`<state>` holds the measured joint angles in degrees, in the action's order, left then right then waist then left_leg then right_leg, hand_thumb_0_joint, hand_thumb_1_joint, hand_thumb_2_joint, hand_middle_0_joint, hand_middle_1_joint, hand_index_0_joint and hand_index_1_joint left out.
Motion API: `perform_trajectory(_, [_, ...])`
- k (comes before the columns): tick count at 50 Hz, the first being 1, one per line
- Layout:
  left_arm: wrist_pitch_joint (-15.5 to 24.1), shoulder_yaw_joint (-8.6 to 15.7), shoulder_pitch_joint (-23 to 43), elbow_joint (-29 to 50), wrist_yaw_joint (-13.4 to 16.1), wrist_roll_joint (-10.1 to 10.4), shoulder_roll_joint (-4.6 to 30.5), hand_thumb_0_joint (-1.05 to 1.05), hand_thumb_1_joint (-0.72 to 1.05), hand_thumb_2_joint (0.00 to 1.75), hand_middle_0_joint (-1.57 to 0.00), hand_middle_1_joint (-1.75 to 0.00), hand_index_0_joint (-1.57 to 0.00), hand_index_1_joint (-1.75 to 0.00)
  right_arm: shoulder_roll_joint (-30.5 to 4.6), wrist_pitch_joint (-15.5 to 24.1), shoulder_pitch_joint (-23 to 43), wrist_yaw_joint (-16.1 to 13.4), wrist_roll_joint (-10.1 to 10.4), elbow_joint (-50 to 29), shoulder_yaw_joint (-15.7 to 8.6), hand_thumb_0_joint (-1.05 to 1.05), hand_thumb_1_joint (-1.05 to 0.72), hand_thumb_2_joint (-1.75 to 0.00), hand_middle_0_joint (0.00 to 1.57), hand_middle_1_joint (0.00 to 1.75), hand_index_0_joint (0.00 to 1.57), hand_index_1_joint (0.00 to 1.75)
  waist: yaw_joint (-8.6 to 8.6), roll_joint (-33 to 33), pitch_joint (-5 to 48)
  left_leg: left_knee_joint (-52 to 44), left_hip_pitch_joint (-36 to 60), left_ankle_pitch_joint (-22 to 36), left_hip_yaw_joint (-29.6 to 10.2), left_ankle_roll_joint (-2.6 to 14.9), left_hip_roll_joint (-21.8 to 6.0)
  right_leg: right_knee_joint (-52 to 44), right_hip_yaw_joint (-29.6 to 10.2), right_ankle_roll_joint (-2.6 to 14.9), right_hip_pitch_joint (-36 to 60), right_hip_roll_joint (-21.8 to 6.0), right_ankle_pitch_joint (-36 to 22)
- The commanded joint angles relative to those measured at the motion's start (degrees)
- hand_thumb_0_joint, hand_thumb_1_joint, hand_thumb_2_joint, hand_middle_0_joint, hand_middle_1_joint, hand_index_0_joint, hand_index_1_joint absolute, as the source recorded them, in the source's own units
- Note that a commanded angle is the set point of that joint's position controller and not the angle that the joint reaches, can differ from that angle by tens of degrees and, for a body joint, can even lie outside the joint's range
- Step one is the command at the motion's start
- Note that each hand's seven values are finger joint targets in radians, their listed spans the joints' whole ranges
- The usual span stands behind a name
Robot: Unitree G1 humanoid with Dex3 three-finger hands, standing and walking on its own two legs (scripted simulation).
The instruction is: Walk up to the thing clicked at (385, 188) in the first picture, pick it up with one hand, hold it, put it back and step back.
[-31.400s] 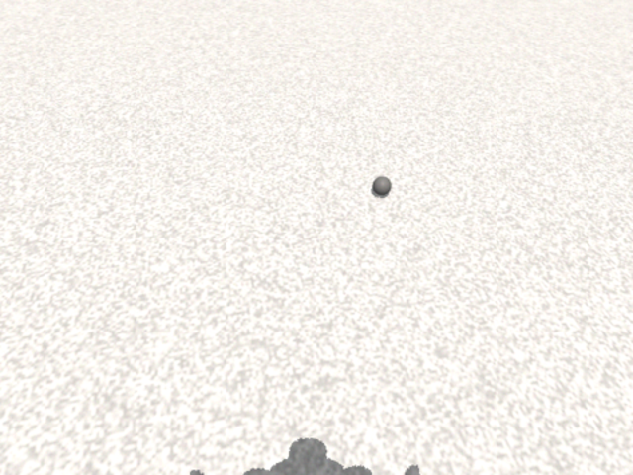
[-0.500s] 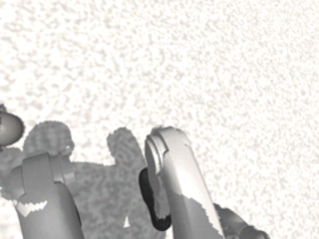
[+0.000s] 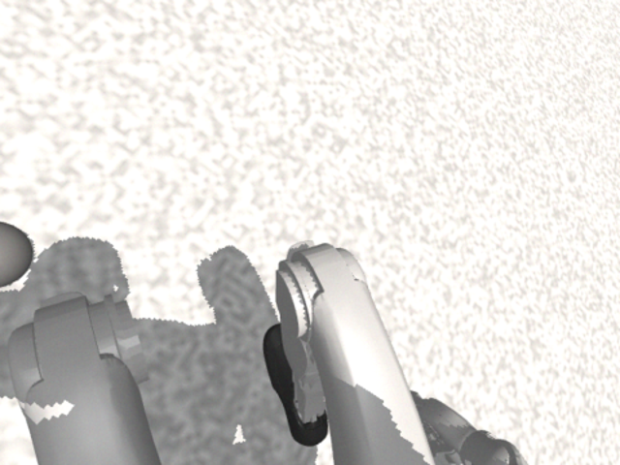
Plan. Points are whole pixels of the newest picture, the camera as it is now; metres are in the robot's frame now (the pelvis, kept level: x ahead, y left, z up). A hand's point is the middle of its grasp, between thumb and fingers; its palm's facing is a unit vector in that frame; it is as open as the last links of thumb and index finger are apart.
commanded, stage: open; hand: left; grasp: from above
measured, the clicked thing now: out of the picture +0.39 +0.28 -0.24
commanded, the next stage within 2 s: withdraw in 0.60 s
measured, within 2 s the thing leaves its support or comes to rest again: neither
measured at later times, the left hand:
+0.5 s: hand out of the picture +0.37 +0.31 -0.22, palm faces -0.42 -0.17 -0.89, open 13.6 cm
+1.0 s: hand out of the picture +0.40 +0.32 -0.18, palm faces -0.30 -0.13 -0.95, open 13.9 cm
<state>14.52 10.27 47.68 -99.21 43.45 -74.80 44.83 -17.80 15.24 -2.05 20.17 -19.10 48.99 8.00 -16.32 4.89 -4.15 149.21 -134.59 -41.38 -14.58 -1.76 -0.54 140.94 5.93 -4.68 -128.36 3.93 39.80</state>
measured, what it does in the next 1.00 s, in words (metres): stands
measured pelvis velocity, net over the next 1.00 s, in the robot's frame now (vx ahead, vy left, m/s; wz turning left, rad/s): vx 0.00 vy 0.00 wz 0.01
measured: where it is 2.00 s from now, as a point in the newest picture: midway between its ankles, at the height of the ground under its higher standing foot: (224, 439)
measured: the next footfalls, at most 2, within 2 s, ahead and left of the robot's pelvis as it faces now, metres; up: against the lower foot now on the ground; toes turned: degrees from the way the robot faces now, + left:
none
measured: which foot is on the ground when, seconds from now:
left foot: down 0.00-1.00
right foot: down 0.00-1.00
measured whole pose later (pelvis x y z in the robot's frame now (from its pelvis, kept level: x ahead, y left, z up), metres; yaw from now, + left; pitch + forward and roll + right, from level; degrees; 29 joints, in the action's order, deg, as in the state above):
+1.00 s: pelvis +0.00 +0.00 +0.01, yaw +1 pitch +29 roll -12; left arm 10.4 9.0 42.5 -81.3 37.5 -70.4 40.5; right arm -18.0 15.1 -6.1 21.7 -14.0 48.8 3.6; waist -13.3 1.9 1.1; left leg 146.4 -134.7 -41.6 -13.4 -1.6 -0.5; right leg 138.7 5.5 -3.7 -128.4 3.1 40.5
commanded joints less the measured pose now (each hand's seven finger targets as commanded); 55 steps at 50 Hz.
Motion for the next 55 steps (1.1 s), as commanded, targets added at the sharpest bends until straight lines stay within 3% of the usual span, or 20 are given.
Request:
perform_trajectory(1, [0.2,0.1,13.0,4.5,2.1,0.8,11.9,0.0,-0.39,0.93,-0.16,-0.99,-0.17,-0.97,-17.1,0.7,-8.4,-0.3,0.7,-0.4,-4.5,0.0,-0.89,-0.9,0.2,0.3,0.2,0.3,-1.64,-22.7,32.8,-15.7,26.1,9.5,8.0,2.16,-0.4,-11.9,9.1,5.14,15.4,1.3,-12.2])
perform_trajectory(4, [0.1,-0.8,13.5,4.6,1.6,0.8,11.2,0.0,-0.43,1.01,-0.13,-1.04,-0.14,-1.03,-17.7,1.4,-8.0,0.1,0.7,-0.4,-4.8,0.0,-0.89,-0.9,0.2,0.3,0.2,0.3,-1.76,-23.3,32.2,-16.3,26.8,8.4,7.6,2.06,-0.5,-11.7,9.5,5.09,13.9,1.3,-11.2])
perform_trajectory(10, [-0.1,1.0,11.7,4.1,2.2,0.9,12.3,0.0,-0.48,1.02,-0.08,-1.08,-0.09,-1.07,-17.4,1.4,-8.8,0.4,0.8,-0.4,-4.3,0.0,-0.89,-0.9,0.2,0.3,0.2,0.3,-1.0,-23.2,33.6,-16.3,26.3,10.4,7.9,2.06,-0.6,-12.5,9.1,5.26,16.6,1.7,-13.1])
perform_trajectory(11, [-0.1,-0.1,13.1,4.7,2.1,1.0,11.5,0.0,-0.47,1.02,-0.08,-1.08,-0.09,-1.06,-18.1,1.6,-8.4,0.4,0.8,-0.6,-5.0,0.0,-0.88,-0.9,0.2,0.3,0.2,0.3,-1.71,-22.8,32.8,-16.5,26.3,9.5,7.5,2.06,-0.5,-12.0,9.5,5.08,15.1,1.3,-12.0])
perform_trajectory(12, [-0.3,0.9,11.4,4.1,2.2,0.9,12.0,0.0,-0.46,1.01,-0.07,-1.09,-0.09,-1.07,-17.5,1.3,-8.6,0.3,1.0,-0.3,-4.4,0.0,-0.88,-0.9,0.2,0.3,0.2,0.3,-0.79,-23.4,33.5,-17.1,26.6,9.9,7.4,1.98,-0.6,-12.4,9.2,5.42,16.3,1.8,-12.3])
perform_trajectory(16, [0.0,0.1,13.8,4.7,2.0,1.2,12.1,0.0,-0.47,0.98,-0.07,-1.06,-0.08,-1.04,-17.7,1.3,-9.1,0.3,0.8,-0.6,-4.4,0.0,-0.88,-0.9,0.2,0.3,0.2,0.3,-2.23,-22.4,33.6,-15.2,25.5,10.4,7.9,2.33,-0.6,-12.8,8.5,5.26,17.3,1.7,-13.7])
perform_trajectory(29, [-0.1,0.0,12.9,4.0,2.1,0.8,12.6,0.0,-0.44,0.99,-0.07,-1.09,-0.09,-1.07,-18.1,2.0,-8.9,0.4,0.8,-0.7,-4.2,0.0,-0.88,-0.89,0.2,0.3,0.2,0.3,-1.78,-22.4,32.2,-16.5,26.0,8.8,7.4,2.25,-0.5,-12.9,9.2,5.22,15.7,1.4,-11.5])
perform_trajectory(30, [-0.3,-1.2,13.2,4.1,1.7,0.7,11.9,0.0,-0.42,0.98,-0.07,-1.11,-0.1,-1.08,-17.9,2.3,-8.0,0.4,0.9,-1.0,-4.2,0.0,-0.88,-0.89,0.2,0.3,0.2,0.3,-1.81,-22.3,31.7,-16.0,25.9,8.3,7.6,2.18,-0.6,-12.6,9.0,5.32,15.1,1.4,-11.1])
perform_trajectory(36, [-0.5,0.3,13.3,4.6,2.0,1.1,12.9,0.0,-0.47,0.95,-0.06,-1.03,-0.09,-1.0,-18.2,2.6,-9.2,0.9,1.0,-0.8,-4.1,0.0,-0.89,-0.89,0.2,0.3,0.2,0.3,-2.0,-22.9,32.7,-15.9,26.7,10.0,7.4,2.12,-0.7,-12.4,9.3,5.2,15.9,1.5,-13.0])
perform_trajectory(39, [-0.6,1.6,14.1,9.2,2.2,1.2,15.2,0.0,-0.49,0.97,-0.06,-1.02,-0.08,-1.0,-19.1,2.6,-9.4,0.6,1.3,-0.2,-5.2,0.0,-0.9,-0.9,0.2,0.3,0.2,0.3,-0.9,-26.4,35.2,-17.0,28.9,10.8,7.4,1.83,-0.7,-12.4,9.0,5.37,16.7,1.4,-13.3])
perform_trajectory(40, [-0.9,1.0,14.7,9.3,1.7,1.1,15.0,0.0,-0.49,0.96,-0.06,-1.01,-0.08,-0.99,-18.8,2.9,-9.0,0.8,1.5,-0.6,-5.3,0.0,-0.9,-0.9,0.2,0.3,0.2,0.3,-1.38,-26.6,34.4,-16.1,28.9,10.2,7.6,1.84,-0.6,-11.6,9.2,5.21,15.5,0.9,-13.0])
perform_trajectory(42, [-1.4,3.5,13.5,13.4,1.0,1.4,16.7,0.0,-0.5,0.97,-0.06,-1.01,-0.08,-0.99,-18.9,2.7,-10.7,1.1,2.1,-0.6,-6.4,0.0,-0.9,-0.9,0.2,0.3,0.2,0.3,-0.16,-29.1,37.6,-16.9,30.9,12.4,8.1,1.57,-0.6,-11.6,8.8,5.44,16.6,1.0,-14.8])
perform_trajectory(43, [-1.6,4.8,11.9,17.1,0.6,2.3,16.2,0.0,-0.5,0.98,-0.06,-1.01,-0.07,-1.0,-18.8,2.3,-10.7,1.1,2.6,-0.9,-7.3,0.0,-0.9,-0.9,0.2,0.3,0.2,0.3,1.7,-31.0,41.6,-18.3,33.1,13.9,8.2,1.26,-0.6,-11.8,8.5,5.75,17.4,0.9,-15.8])
perform_trajectory(46, [-3.1,-1.5,10.2,24.8,-2.6,5.1,7.7,0.0,-0.52,0.99,-0.06,-1.0,-0.07,-0.99,-17.1,1.3,-8.8,1.2,5.1,-3.0,-9.0,0.0,-0.9,-0.9,0.2,0.3,0.2,0.3,3.26,-33.4,44.7,-22.1,34.9,11.9,8.5,0.71,-0.6,-13.2,8.0,6.45,14.7,0.5,-14.4])
perform_trajectory(48, [-4.7,-2.6,9.9,29.9,-5.0,6.4,6.8,0.0,-0.53,1.0,-0.06,-1.01,-0.07,-1.01,-17.0,0.0,-10.2,0.8,7.2,-2.4,-10.7,0.0,-0.9,-0.9,0.2,0.3,0.2,0.3,4.89,-34.8,48.3,-23.3,36.4,12.9,9.5,0.87,-0.5,-15.0,6.4,6.83,15.2,0.6,-15.6])
perform_trajectory(49, [-5.6,0.9,9.0,32.2,-5.4,6.6,10.9,0.0,-0.53,0.99,-0.06,-1.0,-0.07,-1.0,-17.5,-0.8,-11.6,0.3,8.2,-1.9,-12.0,0.0,-0.9,-0.9,0.2,0.3,0.2,0.3,6.18,-34.2,50.5,-23.6,36.6,14.6,9.9,0.93,-0.5,-15.0,5.8,6.97,15.9,0.3,-17.4])
perform_trajectory(50, [-6.8,-2.3,7.9,33.9,-6.8,7.2,5.8,0.0,-0.52,1.0,-0.07,-1.0,-0.07,-1.0,-16.0,-1.7,-10.9,0.2,9.4,-3.3,-12.2,0.0,-0.9,-0.9,0.2,0.3,0.2,0.3,7.06,-32.8,51.3,-24.4,36.9,16.3,10.4,0.95,-0.5,-15.6,5.2,7.12,16.0,0.3,-18.6])
perform_trajectory(51, [-7.8,-5.7,8.0,34.4,-8.3,8.0,0.7,0.0,-0.52,1.0,-0.07,-1.0,-0.07,-1.0,-14.8,-2.5,-11.2,0.1,10.2,-2.9,-12.4,0.0,-0.9,-0.9,0.2,0.3,0.2,0.3,6.44,-31.2,50.5,-25.0,36.0,15.8,11.1,1.26,-0.3,-16.8,4.7,7.13,16.1,0.4,-18.4])
perform_trajectory(52, [-9.0,-7.2,8.7,31.1,-9.9,8.4,-1.5,0.0,-0.52,1.0,-0.07,-1.0,-0.07,-1.0,-14.6,-3.5,-12.4,-0.2,10.8,-2.6,-12.6,0.0,-0.9,-0.9,0.2,0.3,0.2,0.3,4.96,-26.9,47.3,-25.4,33.7,14.0,11.1,1.86,-0.2,-18.5,4.5,6.82,15.9,0.5,-17.3])
perform_trajectory(55, [-10.6,-4.8,11.4,36.3,-14.4,8.4,3.8,0.0,-0.53,1.01,-0.07,-1.01,-0.07,-1.02,-14.9,-6.0,-13.7,-2.1,12.5,-4.4,-14.2,0.0,-0.9,-0.9,0.2,0.3,0.2,0.3,6.39,-22.2,47.3,-28.9,32.9,10.7,10.9,2.74,0.2,-22.0,2.9,6.98,18.3,0.0,-13.7])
